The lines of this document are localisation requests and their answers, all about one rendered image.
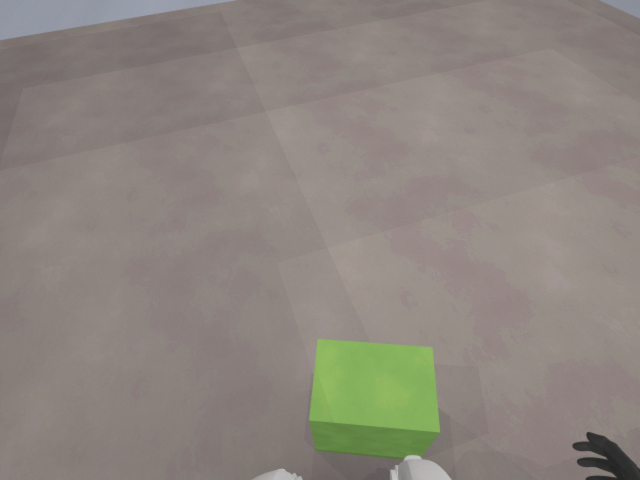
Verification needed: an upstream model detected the right robot hand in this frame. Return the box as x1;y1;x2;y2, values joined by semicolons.
572;432;640;480

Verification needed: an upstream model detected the carton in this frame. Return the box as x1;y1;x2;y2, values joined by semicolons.
309;339;440;460

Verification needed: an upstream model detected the robot right thigh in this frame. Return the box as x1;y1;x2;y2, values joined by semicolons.
390;459;451;480

